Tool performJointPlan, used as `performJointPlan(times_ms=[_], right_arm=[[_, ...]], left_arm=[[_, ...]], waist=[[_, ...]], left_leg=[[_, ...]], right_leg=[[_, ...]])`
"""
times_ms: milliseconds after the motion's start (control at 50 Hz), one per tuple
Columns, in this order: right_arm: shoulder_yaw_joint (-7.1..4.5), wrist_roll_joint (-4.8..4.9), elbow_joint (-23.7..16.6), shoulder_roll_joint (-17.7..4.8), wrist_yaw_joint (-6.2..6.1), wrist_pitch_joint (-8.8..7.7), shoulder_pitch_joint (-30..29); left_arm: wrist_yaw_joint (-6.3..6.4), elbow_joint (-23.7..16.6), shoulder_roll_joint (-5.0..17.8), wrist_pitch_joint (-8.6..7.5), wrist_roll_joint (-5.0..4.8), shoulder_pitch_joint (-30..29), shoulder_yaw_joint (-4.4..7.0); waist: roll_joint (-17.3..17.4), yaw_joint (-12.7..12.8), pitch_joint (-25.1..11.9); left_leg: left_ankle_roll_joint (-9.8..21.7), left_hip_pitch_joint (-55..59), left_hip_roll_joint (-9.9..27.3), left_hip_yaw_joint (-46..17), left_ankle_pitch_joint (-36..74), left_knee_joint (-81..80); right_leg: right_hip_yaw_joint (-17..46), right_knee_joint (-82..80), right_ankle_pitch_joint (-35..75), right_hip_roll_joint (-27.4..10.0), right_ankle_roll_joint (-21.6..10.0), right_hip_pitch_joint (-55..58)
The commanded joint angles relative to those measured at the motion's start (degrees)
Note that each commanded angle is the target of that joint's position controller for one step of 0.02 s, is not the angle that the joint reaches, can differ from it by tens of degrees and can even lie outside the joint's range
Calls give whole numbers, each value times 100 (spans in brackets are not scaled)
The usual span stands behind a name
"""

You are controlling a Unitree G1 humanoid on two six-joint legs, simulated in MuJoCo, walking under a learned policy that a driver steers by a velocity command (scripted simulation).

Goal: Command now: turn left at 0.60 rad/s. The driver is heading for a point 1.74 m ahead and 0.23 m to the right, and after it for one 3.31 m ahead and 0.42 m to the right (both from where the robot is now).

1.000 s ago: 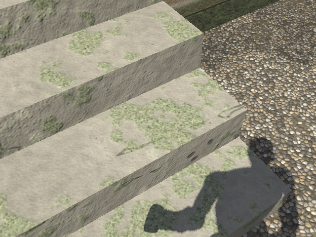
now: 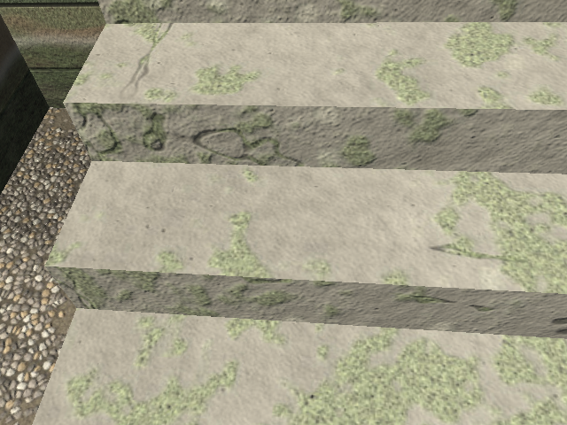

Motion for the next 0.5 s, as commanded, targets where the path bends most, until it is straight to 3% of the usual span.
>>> performJointPlan(times_ms=[20, 100, 180, 220, 240, 260, 280, 300, 320, 340, 380, 420, 500], right_arm=[[52, -26, -703, -149, 27, -130, -651], [191, -89, -740, 54, 129, -165, -669], [193, -45, -677, -30, 199, -185, -519], [189, -46, -508, 17, 228, -193, -191], [177, -72, -455, -64, 221, -198, -126], [150, -124, -486, -265, 177, -200, 7], [118, -228, -598, -660, 107, -194, -214], [207, -343, -593, -254, 142, -288, -192], [269, -370, -537, -115, 182, -393, -415], [276, -329, -486, -107, 198, -466, -634], [274, -218, -423, -160, 198, -538, -868], [305, -201, -334, -58, 193, -525, -933], [360, -184, -160, 111, 194, -488, -838]], left_arm=[[73, -402, 958, -12, 6, 112, 239], [-7, -448, 1177, 8, -53, -50, 308], [-115, -354, 1217, -23, -168, -37, 314], [-119, -271, 1114, -20, -268, -93, 269], [-127, -137, 934, -37, -292, 190, 204], [-166, -132, 656, -91, -160, 316, 95], [-250, -314, 311, -164, 121, 328, -50], [-195, -368, 674, -137, 62, -204, 46], [-189, -340, 871, -82, -68, -220, 119], [-175, -233, 849, -32, -111, -109, 138], [-135, -79, 900, 49, -43, 121, 187], [-147, 39, 741, 55, -72, 340, 154], [-137, 30, 536, 31, -100, 101, 44]], waist=[[-1125, 283, -534], [-1161, 264, -646], [-1330, 240, -687], [-1285, 28, -709], [-1099, 25, -710], [-512, 87, -1007], [974, 330, -1018], [709, -107, -1027], [566, -1, -833], [566, 101, -765], [461, 214, -671], [392, 287, -739], [426, 100, -708]], left_leg=[[-168, -727, 244, 187, -56, -551], [9, 283, 429, 455, -365, -1716], [364, 1149, 298, 716, -375, -3092], [694, 1913, 140, 887, 514, -4632], [861, 2527, 81, 819, 1121, -5329], [1026, 3521, 675, 76, 2239, -5266], [1704, 3857, 1894, -1226, 3716, -4962], [2347, 3121, 2183, -1403, 3391, -5170], [2337, 2910, 1980, -1146, 3176, -5247], [2154, 2793, 1723, -857, 3044, -5258], [2009, 2508, 1551, -560, 3523, -5195], [1939, 2339, 1349, -272, 3637, -5126], [1929, 2552, 1271, -417, 3053, -5010]], right_leg=[[1042, -735, 1810, -1574, -1152, 1256], [771, -729, 1707, -1649, -1198, 812], [808, -508, 1952, -1743, -1140, 705], [677, -102, 2021, -1613, -870, 583], [541, 111, 1752, -1438, -547, 267], [237, 677, 860, -1130, -66, -437], [-255, 1385, -1294, -574, 515, -1535], [300, 2022, -2039, -560, 708, -1452], [502, 2420, -1972, -575, 761, -1451], [589, 2529, -1803, -568, 786, -1449], [646, 2708, -1367, -527, 875, -1233], [599, 2528, -1142, -468, 903, -857], [530, 1283, -985, -394, 813, -534]])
